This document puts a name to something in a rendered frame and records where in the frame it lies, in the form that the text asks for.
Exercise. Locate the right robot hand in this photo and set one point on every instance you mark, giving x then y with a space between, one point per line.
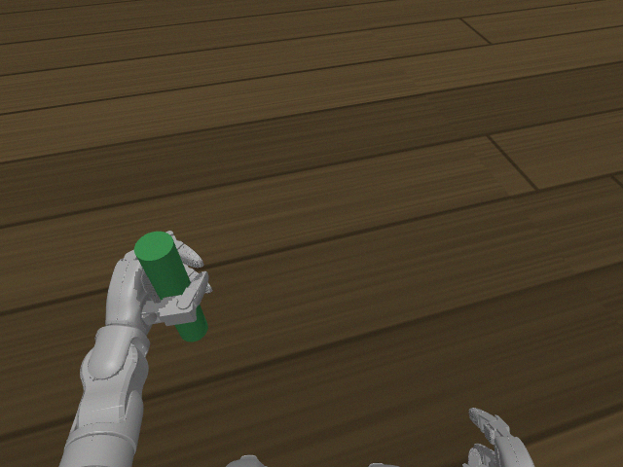
509 450

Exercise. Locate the left robot arm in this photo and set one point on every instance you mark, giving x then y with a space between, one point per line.
107 424

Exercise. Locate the can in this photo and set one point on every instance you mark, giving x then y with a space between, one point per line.
158 255

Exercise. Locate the left robot hand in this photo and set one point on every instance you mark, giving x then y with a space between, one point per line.
132 299

